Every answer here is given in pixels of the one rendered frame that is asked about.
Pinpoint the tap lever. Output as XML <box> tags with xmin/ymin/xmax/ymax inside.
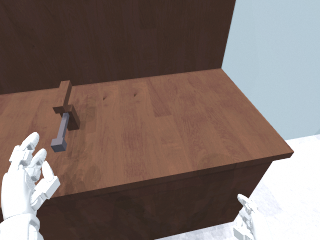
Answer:
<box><xmin>50</xmin><ymin>112</ymin><xmax>70</xmax><ymax>153</ymax></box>

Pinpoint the robot right hand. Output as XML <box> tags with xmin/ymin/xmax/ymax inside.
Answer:
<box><xmin>233</xmin><ymin>194</ymin><xmax>273</xmax><ymax>240</ymax></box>

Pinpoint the robot left forearm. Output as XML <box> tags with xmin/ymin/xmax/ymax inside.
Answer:
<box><xmin>0</xmin><ymin>213</ymin><xmax>44</xmax><ymax>240</ymax></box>

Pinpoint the counter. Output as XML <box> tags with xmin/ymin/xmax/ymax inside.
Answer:
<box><xmin>0</xmin><ymin>0</ymin><xmax>294</xmax><ymax>240</ymax></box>

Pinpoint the robot left hand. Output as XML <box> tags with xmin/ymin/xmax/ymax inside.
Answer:
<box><xmin>1</xmin><ymin>132</ymin><xmax>60</xmax><ymax>221</ymax></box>

